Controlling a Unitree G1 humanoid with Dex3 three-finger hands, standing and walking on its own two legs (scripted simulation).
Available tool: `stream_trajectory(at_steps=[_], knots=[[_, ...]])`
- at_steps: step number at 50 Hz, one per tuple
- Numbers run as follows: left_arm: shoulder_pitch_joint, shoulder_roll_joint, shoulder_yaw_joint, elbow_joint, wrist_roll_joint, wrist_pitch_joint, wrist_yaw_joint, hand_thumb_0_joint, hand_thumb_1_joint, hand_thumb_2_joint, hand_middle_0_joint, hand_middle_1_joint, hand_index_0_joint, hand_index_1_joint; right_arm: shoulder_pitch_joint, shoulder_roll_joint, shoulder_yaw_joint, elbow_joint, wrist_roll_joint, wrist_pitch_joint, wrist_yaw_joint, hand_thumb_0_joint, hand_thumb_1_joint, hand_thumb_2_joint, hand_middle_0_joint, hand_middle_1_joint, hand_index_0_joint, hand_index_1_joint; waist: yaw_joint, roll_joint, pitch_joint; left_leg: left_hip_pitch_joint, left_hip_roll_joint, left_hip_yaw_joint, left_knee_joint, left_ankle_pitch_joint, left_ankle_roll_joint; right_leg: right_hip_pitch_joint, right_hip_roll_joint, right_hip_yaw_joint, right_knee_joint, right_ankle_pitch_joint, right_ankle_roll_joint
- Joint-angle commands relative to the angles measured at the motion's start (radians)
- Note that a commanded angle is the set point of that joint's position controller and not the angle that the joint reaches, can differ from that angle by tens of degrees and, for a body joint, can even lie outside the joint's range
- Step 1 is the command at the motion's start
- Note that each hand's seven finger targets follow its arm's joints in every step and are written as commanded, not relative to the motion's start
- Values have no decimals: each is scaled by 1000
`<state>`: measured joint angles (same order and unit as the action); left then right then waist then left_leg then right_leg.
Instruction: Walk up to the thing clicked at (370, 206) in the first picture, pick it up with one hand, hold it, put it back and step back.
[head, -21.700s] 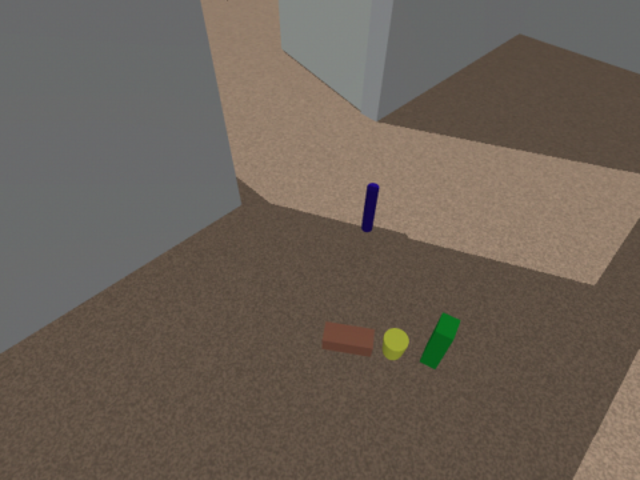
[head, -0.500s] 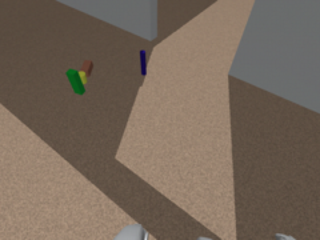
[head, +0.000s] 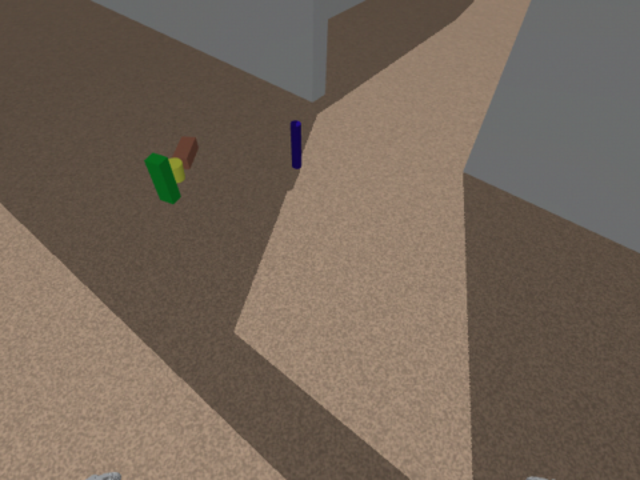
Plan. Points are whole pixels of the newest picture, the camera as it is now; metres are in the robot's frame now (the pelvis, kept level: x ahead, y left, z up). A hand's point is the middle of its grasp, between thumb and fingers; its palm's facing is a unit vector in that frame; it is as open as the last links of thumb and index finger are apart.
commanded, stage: walk up
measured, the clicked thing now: (296, 145) +1.56 +0.13 -0.65
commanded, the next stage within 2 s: stand in 0.30 s
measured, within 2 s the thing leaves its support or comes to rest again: neither
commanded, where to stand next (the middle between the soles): +0.07 -0.03 m, yaw -3 degrees
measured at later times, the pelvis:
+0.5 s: pelvis +0.00 -0.01 +0.02, yaw -1 degrees
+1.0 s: pelvis +0.00 -0.03 +0.02, yaw -1 degrees
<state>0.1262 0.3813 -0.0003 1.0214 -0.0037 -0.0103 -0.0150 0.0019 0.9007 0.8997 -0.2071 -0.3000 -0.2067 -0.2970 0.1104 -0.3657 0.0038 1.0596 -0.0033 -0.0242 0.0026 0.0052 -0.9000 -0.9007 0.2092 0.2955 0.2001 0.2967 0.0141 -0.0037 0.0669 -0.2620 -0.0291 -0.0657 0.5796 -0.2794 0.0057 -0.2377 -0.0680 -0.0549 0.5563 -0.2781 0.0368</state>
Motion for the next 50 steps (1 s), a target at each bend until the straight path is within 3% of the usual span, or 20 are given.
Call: stream_trajectory(at_steps=[1, 6, 10, 17, 21, 26, 28, 36, 39, 41, 50], knots=[[-52, 231, 48, -30, -4, -29, 15, 0, 900, 900, -200, -300, -200, -300, -52, -227, -50, -29, 6, -29, -16, 0, -900, -900, 200, 300, 200, 300, -3, 2, -132, 47, 99, -95, -139, 258, 33, 100, -99, 95, -133, 186, -82], [-96, 215, 44, 5, -3, -23, 14, 0, 900, 900, -200, -300, -200, -300, -79, -219, -45, 3, 4, -23, -14, 0, -900, -900, 200, 300, 200, 300, -2, 19, -104, 36, 116, -111, -209, 224, 29, 118, -81, 74, -181, 105, -64], [-101, 208, 43, 30, 0, -23, 12, 0, 900, 900, -200, -300, -200, -300, -108, -216, -44, 16, 1, -22, -13, 0, -900, -900, 200, 300, 200, 300, 1, 33, -109, 53, 116, -107, -235, 226, 24, 135, -79, 71, -209, 102, -58], [-116, 200, 44, 49, 2, -27, 18, 0, 900, 900, -200, -300, -200, -300, -120, -197, -48, 26, 4, -13, -12, 0, -900, -900, 200, 300, 200, 300, -6, 13, -110, 102, 133, -92, -255, 330, 8, 162, -83, 93, -252, 189, -55], [-111, 199, 43, 56, 2, -27, 18, 0, 900, 900, -200, -300, -200, -300, -117, -201, -53, 30, 3, -6, -10, 0, -900, -900, 200, 300, 200, 300, -14, 10, -117, 122, 132, -76, -281, 281, 4, 158, -77, 98, -274, 169, -54], [-89, 193, 44, 66, 5, -29, 20, 0, 900, 900, -200, -300, -200, -300, -128, -192, -54, 33, 4, -5, -10, 0, -900, -900, 200, 300, 200, 300, -7, 9, -140, 159, 141, -67, -282, 314, 6, 166, -79, 98, -277, 210, -54], [-96, 197, 43, 67, 5, -27, 20, 0, 900, 900, -200, -300, -200, -300, -120, -184, -52, 37, 2, -1, -8, 0, -900, -900, 200, 300, 200, 300, -12, -2, -102, 128, 134, -68, -306, 244, 1, 146, -73, 100, -292, 143, -52], [-80, 199, 46, 62, 10, -23, 19, 0, 900, 900, -200, -300, -200, -300, -100, -176, -51, 41, -2, 1, -4, 0, -900, -900, 200, 300, 200, 300, -11, 6, -90, 117, 128, -63, -312, 157, 2, 115, -74, 112, -306, 60, -51], [-78, 191, 46, 60, 9, -23, 19, 0, 900, 900, -200, -300, -200, -300, -91, -179, -52, 44, -4, 1, -4, 0, -900, -900, 200, 300, 200, 300, -10, -3, -86, 114, 128, -61, -308, 163, 4, 112, -75, 118, -307, 63, -51], [-80, 198, 46, 54, 9, -24, 20, 0, 900, 900, -200, -300, -200, -300, -90, -180, -54, 40, -4, -1, -5, 0, -900, -900, 200, 300, 200, 300, -10, -1, -106, 128, 135, -62, -305, 222, 0, 130, -75, 115, -295, 112, -54], [-74, 192, 45, 48, 8, -22, 18, 0, 900, 900, -200, -300, -200, -300, -75, -183, -51, 42, -4, -3, -7, 0, -900, -900, 200, 300, 200, 300, -8, 12, -99, 113, 138, -60, -311, 202, 0, 136, -70, 116, -286, 113, -56]])
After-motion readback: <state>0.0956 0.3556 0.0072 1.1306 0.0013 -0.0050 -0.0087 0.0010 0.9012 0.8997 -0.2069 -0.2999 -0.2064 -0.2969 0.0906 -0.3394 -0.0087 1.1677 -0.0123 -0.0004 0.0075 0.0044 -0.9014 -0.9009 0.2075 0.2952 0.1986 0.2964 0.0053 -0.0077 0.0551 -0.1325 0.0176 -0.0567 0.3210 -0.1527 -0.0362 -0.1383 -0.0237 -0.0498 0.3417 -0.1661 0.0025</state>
